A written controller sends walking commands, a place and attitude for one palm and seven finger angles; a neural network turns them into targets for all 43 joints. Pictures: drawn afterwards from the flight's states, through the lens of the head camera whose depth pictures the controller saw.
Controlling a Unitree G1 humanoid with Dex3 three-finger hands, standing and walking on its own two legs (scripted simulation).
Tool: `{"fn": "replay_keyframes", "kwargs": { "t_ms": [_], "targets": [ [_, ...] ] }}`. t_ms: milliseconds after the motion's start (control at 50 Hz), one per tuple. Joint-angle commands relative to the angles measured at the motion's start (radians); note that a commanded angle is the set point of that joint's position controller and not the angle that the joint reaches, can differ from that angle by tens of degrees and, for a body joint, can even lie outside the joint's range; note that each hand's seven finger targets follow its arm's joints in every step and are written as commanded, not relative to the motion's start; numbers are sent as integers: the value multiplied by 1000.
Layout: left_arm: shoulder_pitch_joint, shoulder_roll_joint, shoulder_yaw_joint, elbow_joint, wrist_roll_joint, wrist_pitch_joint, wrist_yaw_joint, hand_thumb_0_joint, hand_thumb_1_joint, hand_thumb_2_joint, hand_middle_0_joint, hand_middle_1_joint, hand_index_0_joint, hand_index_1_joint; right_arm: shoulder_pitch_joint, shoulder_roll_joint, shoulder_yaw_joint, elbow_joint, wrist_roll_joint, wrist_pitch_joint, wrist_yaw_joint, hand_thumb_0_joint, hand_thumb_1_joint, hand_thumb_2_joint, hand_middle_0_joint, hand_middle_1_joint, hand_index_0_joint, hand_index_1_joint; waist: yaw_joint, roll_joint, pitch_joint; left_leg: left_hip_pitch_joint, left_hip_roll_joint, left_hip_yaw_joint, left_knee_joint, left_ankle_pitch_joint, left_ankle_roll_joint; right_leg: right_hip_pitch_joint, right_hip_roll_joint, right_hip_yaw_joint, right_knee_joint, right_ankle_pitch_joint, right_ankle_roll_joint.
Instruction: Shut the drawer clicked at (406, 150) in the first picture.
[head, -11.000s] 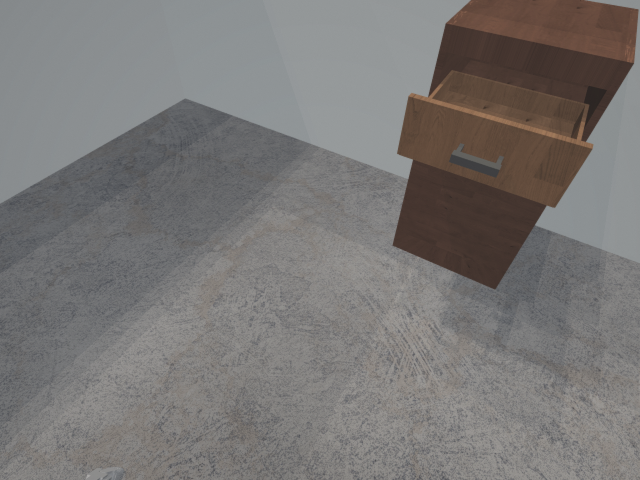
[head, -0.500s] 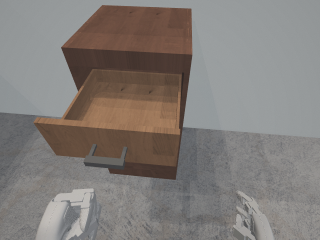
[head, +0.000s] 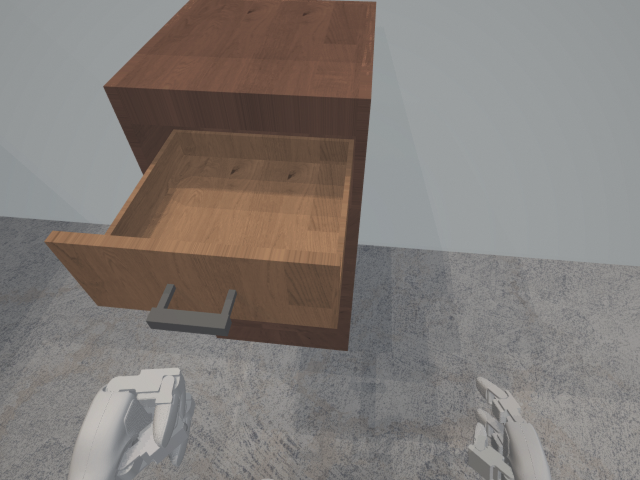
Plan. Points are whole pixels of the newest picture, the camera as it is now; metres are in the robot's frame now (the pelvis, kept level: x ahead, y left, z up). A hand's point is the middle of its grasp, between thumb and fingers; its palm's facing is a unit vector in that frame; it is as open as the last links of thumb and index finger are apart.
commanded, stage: bring the fist close to the handle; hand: left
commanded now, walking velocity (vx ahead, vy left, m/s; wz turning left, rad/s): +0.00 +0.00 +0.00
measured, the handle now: (194, 308) +0.34 +0.20 +0.01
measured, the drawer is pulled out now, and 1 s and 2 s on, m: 0.28 0.28 0.23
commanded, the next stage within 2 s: push the drawer shut in 1.14 s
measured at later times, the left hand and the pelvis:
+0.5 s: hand (198, 410) +0.20 +0.15 +0.04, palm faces -0.06 -1.00 -0.04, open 3.2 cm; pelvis +0.00 +0.00 -0.02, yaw -1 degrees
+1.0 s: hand (208, 394) +0.22 +0.15 +0.01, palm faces -0.08 -1.00 -0.03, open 3.3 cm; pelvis -0.01 +0.02 -0.04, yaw -1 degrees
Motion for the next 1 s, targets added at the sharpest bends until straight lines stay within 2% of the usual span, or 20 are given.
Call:
{"fn": "replay_keyframes", "kwargs": {
  "t_ms": [0,40,200,240,280,300,340,400,440,480,540,580,600,680,740,800,840,860,900,980],
  "targets": [
    [-6,78,71,-172,-19,-101,-2,0,900,900,-1400,-1600,-1400,-1600,-83,-101,-53,-161,0,-56,-7,0,-900,-900,200,300,200,300,-11,-48,-86,48,-48,-13,-99,233,41,53,-3,120,-185,271,44],
    [-48,87,80,-149,-25,-109,-8,0,900,900,-1400,-1600,-1400,-1600,-87,-106,-52,-152,-1,-54,-7,0,-900,-900,200,300,200,300,-17,-42,-79,31,-50,-14,-91,226,38,48,-7,131,-184,269,46],
    [-50,68,75,-69,-16,-142,-9,0,900,900,-1400,-1600,-1400,-1600,-81,-108,-64,-139,-8,-36,-4,0,-900,-900,200,300,200,300,-18,-67,-123,13,-49,-13,-67,273,38,37,-5,117,-133,360,48],
    [-105,73,66,-73,-16,-158,-7,0,900,900,-1400,-1600,-1400,-1600,-82,-112,-62,-140,-11,-35,-3,0,-900,-900,200,300,200,300,-27,-57,-121,-4,-49,-15,-55,251,38,11,-4,119,-123,320,46],
    [-107,91,87,-51,-10,-171,0,0,900,900,-1400,-1600,-1400,-1600,-88,-114,-64,-133,-15,-30,-5,0,-900,-900,200,300,200,300,-22,-60,-125,-21,-46,-17,-43,245,39,-4,-1,121,-113,300,42],
    [-103,82,87,-50,-12,-179,0,0,900,900,-1400,-1600,-1400,-1600,-81,-113,-66,-135,-15,-28,-4,0,-900,-900,200,300,200,300,-20,-47,-155,-18,-47,-15,-38,251,38,-5,1,117,-98,305,40],
    [-117,59,59,-49,-15,-189,-3,0,900,900,-1400,-1600,-1400,-1600,-87,-112,-64,-139,-14,-28,-1,0,-900,-900,200,300,200,300,-25,-25,-159,-21,-46,-15,-27,252,37,-28,2,111,-81,306,38],
    [-121,54,53,-12,-9,-189,1,0,900,900,-1400,-1600,-1400,-1600,-80,-115,-66,-138,-18,-18,1,0,-900,-900,200,300,200,300,-28,-52,-175,-47,-43,-21,-13,252,36,-44,6,101,-56,303,36],
    [-162,49,38,-15,-5,-193,2,0,900,900,-1400,-1600,-1400,-1600,-84,-118,-64,-143,-19,-15,1,0,-900,-900,200,300,200,300,-32,-33,-170,-59,-42,-24,-4,236,36,-79,8,97,-41,276,34],
    [-181,80,63,2,6,-192,15,0,900,900,-1400,-1600,-1400,-1600,-85,-123,-65,-140,-22,-7,-2,0,-900,-900,200,300,200,300,-32,-39,-174,-80,-38,-26,11,224,37,-95,10,99,-29,250,31],
    [-228,53,31,4,7,-197,24,0,900,900,-1400,-1600,-1400,-1600,-82,-124,-61,-152,-23,-4,2,0,-900,-900,200,300,200,300,-34,-16,-189,-92,-38,-30,21,193,35,-131,11,92,-10,206,27],
    [-257,74,50,22,16,-196,36,0,900,900,-1400,-1600,-1400,-1600,-80,-128,-60,-148,-26,3,1,0,-900,-900,200,300,200,300,-36,-35,-196,-112,-36,-33,34,189,36,-139,13,95,-1,197,26],
    [-246,54,35,42,16,-192,36,0,900,900,-1400,-1600,-1400,-1600,-75,-128,-59,-154,-26,7,3,0,-900,-900,200,300,200,300,-34,-40,-199,-116,-36,-32,35,181,36,-149,14,93,4,190,27],
    [-351,92,64,82,19,-190,42,0,900,900,-1400,-1600,-1400,-1600,-70,-138,-54,-147,-27,19,1,0,-900,-900,200,300,200,300,-43,-44,-199,-165,-35,-33,59,143,36,-171,14,106,11,137,25],
    [-390,69,35,61,15,-193,40,0,900,900,-1400,-1600,-1400,-1600,-69,-140,-52,-157,-27,19,5,0,-900,-900,200,300,200,300,-37,15,-253,-134,-35,-36,59,159,35,-185,13,94,32,155,22],
    [-320,81,49,29,8,-175,51,0,900,900,-1400,-1600,-1400,-1600,-59,-137,-55,-167,-24,26,7,0,-900,-900,200,300,200,300,-20,14,-310,-95,-33,-36,41,223,36,-130,15,86,33,224,21],
    [-293,64,29,12,11,-163,58,0,900,900,-1400,-1600,-1400,-1600,-58,-133,-56,-173,-22,32,11,0,-900,-900,200,300,200,300,-20,20,-303,-81,-32,-37,31,250,32,-125,16,77,36,250,21],
    [-282,47,9,20,14,-153,62,0,900,900,-1400,-1600,-1400,-1600,-56,-132,-55,-177,-22,37,13,0,-900,-900,200,300,200,300,-30,-2,-281,-88,-31,-37,30,239,33,-133,16,74,29,243,24],
    [-290,62,26,57,25,-145,73,0,900,900,-1400,-1600,-1400,-1600,-59,-136,-55,-169,-23,48,12,0,-900,-900,200,300,200,300,-37,-33,-233,-123,-30,-43,29,202,32,-155,20,72,28,207,24],
    [-319,61,15,51,36,-162,89,0,900,900,-1400,-1600,-1400,-1600,-67,-141,-53,-179,-27,53,11,0,-900,-900,200,300,200,300,-45,-40,-197,-146,-30,-48,32,136,33,-198,20,71,27,129,23]
  ]
}}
